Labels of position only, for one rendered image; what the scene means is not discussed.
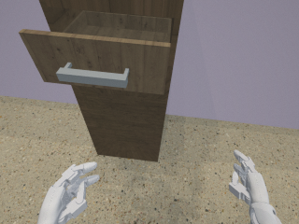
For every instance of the handle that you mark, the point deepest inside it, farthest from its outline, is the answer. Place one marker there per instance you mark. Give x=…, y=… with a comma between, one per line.
x=68, y=74

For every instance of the drawer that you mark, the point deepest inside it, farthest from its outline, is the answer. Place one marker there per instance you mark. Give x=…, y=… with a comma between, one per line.
x=105, y=42

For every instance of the left robot hand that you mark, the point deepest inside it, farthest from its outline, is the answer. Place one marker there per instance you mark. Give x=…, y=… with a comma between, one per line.
x=58, y=198

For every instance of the cabinet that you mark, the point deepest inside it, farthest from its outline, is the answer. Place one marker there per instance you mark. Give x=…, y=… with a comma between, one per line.
x=122, y=124

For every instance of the robot right forearm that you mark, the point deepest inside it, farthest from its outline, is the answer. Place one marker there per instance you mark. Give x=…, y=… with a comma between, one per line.
x=263, y=213

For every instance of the right robot hand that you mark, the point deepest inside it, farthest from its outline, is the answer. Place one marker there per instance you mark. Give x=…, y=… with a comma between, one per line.
x=253, y=188

